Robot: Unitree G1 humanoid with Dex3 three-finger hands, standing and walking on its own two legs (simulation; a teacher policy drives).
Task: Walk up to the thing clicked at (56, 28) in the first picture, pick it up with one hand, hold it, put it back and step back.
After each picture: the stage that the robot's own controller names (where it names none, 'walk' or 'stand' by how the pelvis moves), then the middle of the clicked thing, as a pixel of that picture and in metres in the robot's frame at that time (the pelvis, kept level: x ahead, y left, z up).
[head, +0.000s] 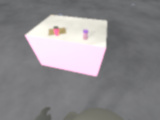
stand; (56, 31) +1.01 +0.49 -0.05
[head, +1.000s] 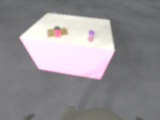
walk; (57, 31) +0.89 +0.40 -0.02
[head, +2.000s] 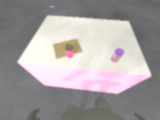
stand; (69, 51) +0.53 +0.18 -0.04
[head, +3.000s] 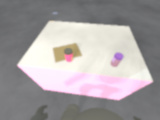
stand; (68, 55) +0.50 +0.21 -0.03
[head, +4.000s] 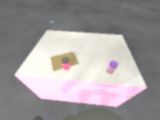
stand; (66, 64) +0.47 +0.21 -0.06
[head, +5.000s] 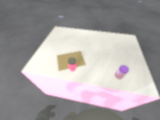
walk; (72, 64) +0.44 +0.18 -0.06
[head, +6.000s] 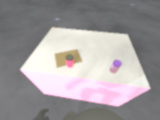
stand; (69, 61) +0.50 +0.19 -0.06
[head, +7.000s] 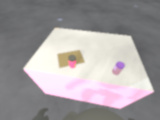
stand; (72, 61) +0.49 +0.18 -0.06
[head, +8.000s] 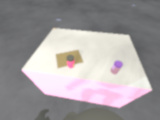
stand; (70, 61) +0.49 +0.19 -0.06
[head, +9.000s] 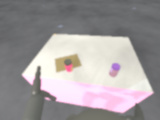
rise first; (68, 65) +0.46 +0.23 -0.05
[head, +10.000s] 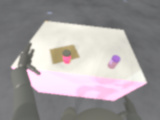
go down; (66, 57) +0.51 +0.18 -0.03
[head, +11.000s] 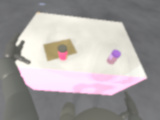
go down; (62, 52) +0.50 +0.19 +0.00
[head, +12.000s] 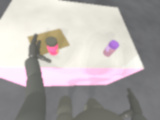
close in; (52, 46) +0.49 +0.22 +0.03
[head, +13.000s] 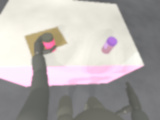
close; (49, 43) +0.52 +0.22 +0.04
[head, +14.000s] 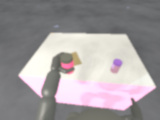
lift; (67, 64) +0.32 +0.15 +0.17
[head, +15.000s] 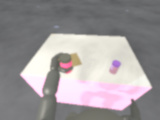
hold; (66, 63) +0.32 +0.16 +0.15
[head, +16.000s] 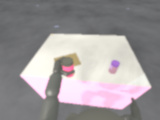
hold; (68, 67) +0.32 +0.15 +0.12
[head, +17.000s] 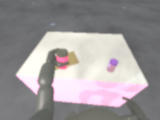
hold; (62, 59) +0.35 +0.19 +0.16
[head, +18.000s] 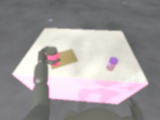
crouch; (53, 56) +0.38 +0.24 +0.13
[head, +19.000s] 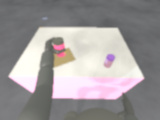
lower; (59, 47) +0.46 +0.19 +0.15
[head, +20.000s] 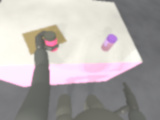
lower; (51, 42) +0.52 +0.19 +0.05
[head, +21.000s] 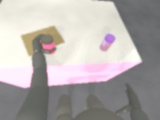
lower; (49, 45) +0.50 +0.21 +0.05
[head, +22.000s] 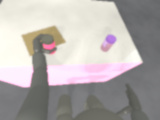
lower; (49, 45) +0.50 +0.21 +0.04
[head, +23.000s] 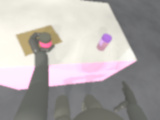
loosen; (45, 43) +0.52 +0.21 +0.05
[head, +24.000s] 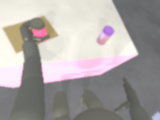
open; (39, 30) +0.56 +0.21 +0.07
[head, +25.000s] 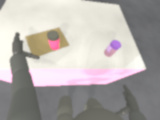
sink last; (54, 41) +0.52 +0.21 +0.03
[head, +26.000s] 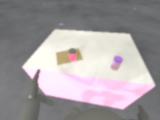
sink last; (72, 55) +0.56 +0.22 +0.00
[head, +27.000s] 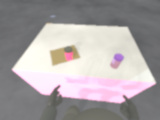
stand; (68, 53) +0.53 +0.21 +0.00
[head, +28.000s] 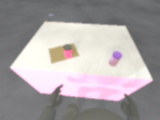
stand; (67, 51) +0.54 +0.21 +0.01
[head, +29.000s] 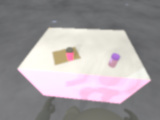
stand; (70, 54) +0.57 +0.20 -0.01
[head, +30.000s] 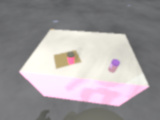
stand; (71, 58) +0.54 +0.19 -0.06
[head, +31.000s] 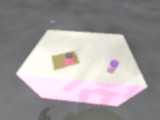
stand; (69, 59) +0.53 +0.19 -0.06
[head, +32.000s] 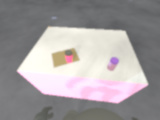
stand; (69, 56) +0.54 +0.20 -0.06
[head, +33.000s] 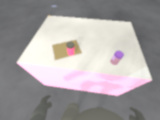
walk; (70, 48) +0.56 +0.19 -0.04
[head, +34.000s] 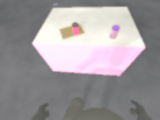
walk; (75, 29) +0.83 +0.21 -0.03
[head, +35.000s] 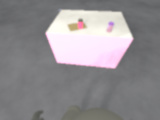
stand; (80, 23) +1.11 +0.22 -0.05
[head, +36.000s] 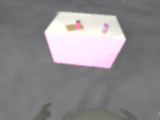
stand; (78, 24) +1.18 +0.24 -0.06
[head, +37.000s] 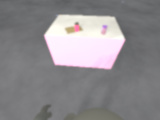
stand; (76, 27) +1.17 +0.21 -0.06
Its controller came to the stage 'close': yes
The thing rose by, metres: 0.26
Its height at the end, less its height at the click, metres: +0.00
